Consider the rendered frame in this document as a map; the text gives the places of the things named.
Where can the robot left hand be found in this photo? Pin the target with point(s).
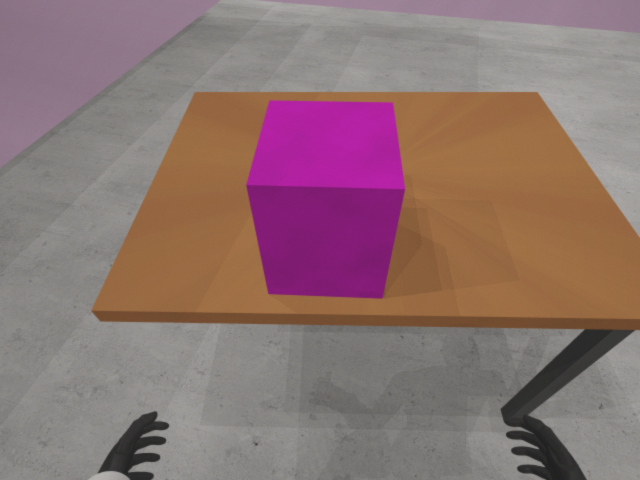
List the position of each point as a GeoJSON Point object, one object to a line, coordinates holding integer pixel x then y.
{"type": "Point", "coordinates": [122, 458]}

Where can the carton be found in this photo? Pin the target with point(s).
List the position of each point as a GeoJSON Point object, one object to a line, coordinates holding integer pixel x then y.
{"type": "Point", "coordinates": [326, 189]}

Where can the robot right hand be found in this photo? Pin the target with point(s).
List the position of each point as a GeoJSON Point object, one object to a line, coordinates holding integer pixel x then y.
{"type": "Point", "coordinates": [559, 463]}

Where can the table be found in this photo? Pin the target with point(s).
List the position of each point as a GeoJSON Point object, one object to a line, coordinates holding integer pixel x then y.
{"type": "Point", "coordinates": [503, 224]}

